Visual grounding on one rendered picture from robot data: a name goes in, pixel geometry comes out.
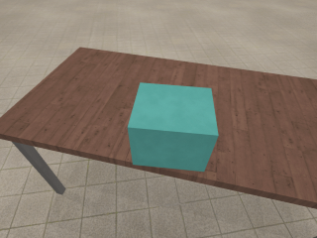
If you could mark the table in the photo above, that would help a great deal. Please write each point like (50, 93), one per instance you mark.
(267, 122)

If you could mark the carton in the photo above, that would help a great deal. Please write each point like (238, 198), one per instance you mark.
(173, 127)

